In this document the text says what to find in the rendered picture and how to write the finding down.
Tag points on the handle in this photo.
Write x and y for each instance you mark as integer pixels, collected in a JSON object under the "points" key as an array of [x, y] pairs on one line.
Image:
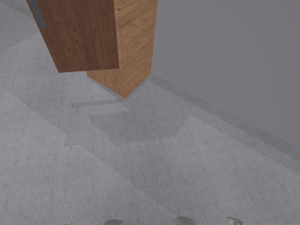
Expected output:
{"points": [[34, 6]]}

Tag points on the right robot thigh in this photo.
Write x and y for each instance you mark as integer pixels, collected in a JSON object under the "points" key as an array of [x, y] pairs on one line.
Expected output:
{"points": [[182, 221]]}

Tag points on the cupboard door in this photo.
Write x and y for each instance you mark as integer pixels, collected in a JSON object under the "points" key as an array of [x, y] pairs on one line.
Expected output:
{"points": [[80, 34]]}

